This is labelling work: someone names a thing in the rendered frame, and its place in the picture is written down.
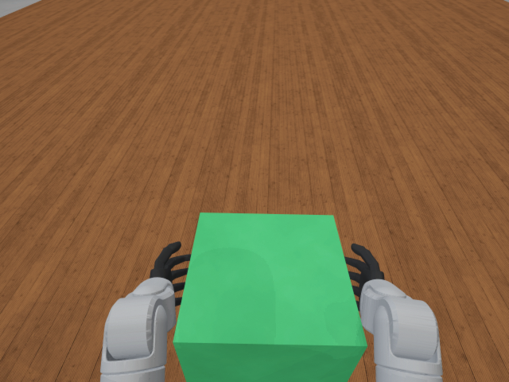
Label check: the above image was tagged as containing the right robot forearm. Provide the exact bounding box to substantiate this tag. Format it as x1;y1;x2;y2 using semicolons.
359;279;443;382

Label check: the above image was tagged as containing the carton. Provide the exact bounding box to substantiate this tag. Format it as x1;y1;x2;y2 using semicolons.
173;212;367;382

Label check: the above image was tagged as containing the right robot hand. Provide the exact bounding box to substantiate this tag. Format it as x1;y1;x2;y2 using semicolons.
344;244;385;311

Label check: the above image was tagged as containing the left robot hand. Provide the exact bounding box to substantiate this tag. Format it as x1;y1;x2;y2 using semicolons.
150;241;191;306

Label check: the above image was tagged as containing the left robot forearm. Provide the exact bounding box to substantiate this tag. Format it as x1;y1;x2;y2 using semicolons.
100;277;177;382

